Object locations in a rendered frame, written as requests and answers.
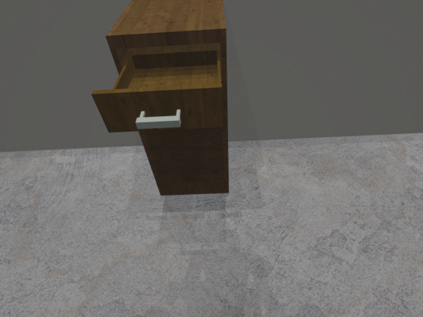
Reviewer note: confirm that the cabinet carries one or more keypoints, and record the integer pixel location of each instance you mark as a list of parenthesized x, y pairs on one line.
[(183, 161)]

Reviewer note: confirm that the drawer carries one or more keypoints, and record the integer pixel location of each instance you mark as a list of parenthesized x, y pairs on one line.
[(162, 83)]

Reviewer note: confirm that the handle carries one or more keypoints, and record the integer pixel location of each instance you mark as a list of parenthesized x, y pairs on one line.
[(158, 122)]

